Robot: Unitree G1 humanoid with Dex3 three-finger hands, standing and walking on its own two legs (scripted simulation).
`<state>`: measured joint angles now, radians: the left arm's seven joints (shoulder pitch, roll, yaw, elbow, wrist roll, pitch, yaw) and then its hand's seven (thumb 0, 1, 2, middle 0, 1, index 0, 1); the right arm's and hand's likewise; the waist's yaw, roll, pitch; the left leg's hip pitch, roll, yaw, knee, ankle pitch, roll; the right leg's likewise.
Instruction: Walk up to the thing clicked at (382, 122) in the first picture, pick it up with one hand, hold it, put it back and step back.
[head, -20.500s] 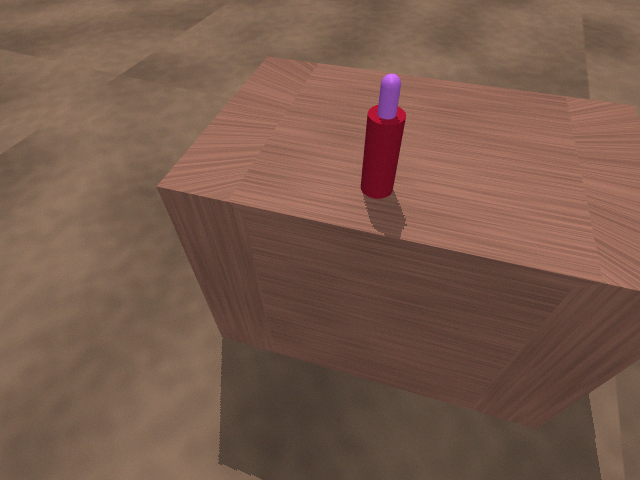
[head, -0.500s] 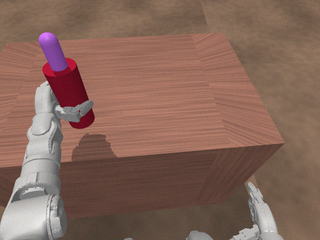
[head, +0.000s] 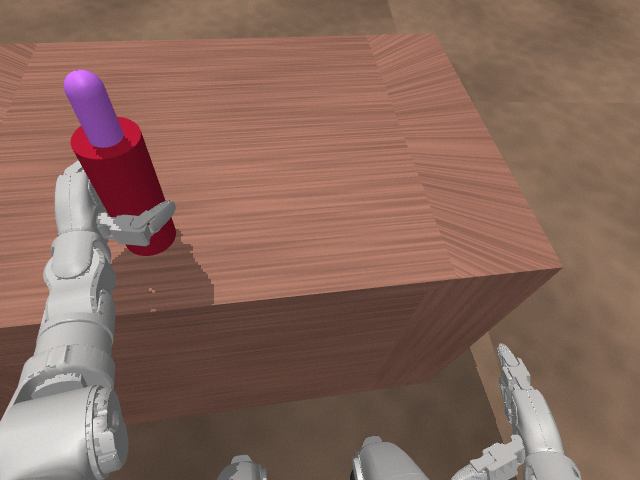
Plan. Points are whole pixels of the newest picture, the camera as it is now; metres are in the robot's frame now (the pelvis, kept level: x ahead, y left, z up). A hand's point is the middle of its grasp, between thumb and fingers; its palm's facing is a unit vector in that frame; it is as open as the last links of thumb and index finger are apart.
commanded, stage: lower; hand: left
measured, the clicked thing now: (122, 172) +0.46 +0.19 +0.12
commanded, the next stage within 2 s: loosen in 0.28 s
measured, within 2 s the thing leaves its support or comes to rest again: rests again in 0.06 s
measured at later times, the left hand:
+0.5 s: hand (142, 205) +0.46 +0.19 +0.06, palm faces +0.14 -0.99 -0.02, open 9.4 cm
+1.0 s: hand (139, 198) +0.47 +0.19 +0.06, palm faces +0.14 -0.99 +0.00, open 16.6 cm
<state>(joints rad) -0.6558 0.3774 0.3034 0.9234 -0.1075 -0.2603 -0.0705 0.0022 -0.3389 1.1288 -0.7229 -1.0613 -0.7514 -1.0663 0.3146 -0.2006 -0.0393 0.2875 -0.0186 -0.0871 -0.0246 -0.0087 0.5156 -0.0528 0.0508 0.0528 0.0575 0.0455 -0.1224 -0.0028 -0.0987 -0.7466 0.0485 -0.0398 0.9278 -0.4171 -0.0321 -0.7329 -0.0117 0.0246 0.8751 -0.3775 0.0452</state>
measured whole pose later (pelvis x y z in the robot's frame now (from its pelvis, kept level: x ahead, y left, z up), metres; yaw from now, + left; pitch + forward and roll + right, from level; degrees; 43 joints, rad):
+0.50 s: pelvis +0.00 +0.00 -0.01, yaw +0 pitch +16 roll -2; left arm -0.65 0.35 0.31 0.90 -0.10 -0.32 -0.05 0.00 -0.32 1.07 -0.75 -1.01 -0.77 -1.01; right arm 0.38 -0.21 -0.05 0.12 -0.03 -0.02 0.01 -0.01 0.51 -0.05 0.05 0.05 0.06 0.05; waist -0.13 -0.01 -0.11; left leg -0.83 0.05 -0.04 1.01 -0.46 -0.03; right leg -0.81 -0.01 0.03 0.95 -0.41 0.05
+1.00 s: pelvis +0.00 +0.00 -0.02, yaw +0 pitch +16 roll -1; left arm -0.69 0.38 0.35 0.95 -0.11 -0.33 -0.07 -0.01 -0.58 0.10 -0.27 -0.17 -0.28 -0.17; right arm 0.39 -0.22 -0.05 0.08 -0.02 0.02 0.01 -0.01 0.52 -0.05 0.06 0.05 0.06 0.05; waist -0.13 -0.01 -0.12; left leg -0.84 0.05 -0.03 1.02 -0.46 -0.03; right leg -0.84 -0.01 0.03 0.98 -0.42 0.05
